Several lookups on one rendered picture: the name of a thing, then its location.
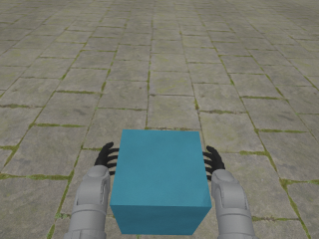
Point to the robot left hand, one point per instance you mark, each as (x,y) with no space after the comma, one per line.
(103,157)

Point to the robot right hand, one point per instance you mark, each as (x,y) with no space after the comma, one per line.
(215,162)

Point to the carton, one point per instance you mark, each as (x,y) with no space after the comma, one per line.
(160,185)

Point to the robot left forearm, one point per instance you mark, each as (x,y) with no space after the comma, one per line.
(88,217)

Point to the robot right forearm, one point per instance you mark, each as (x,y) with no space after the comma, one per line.
(231,207)

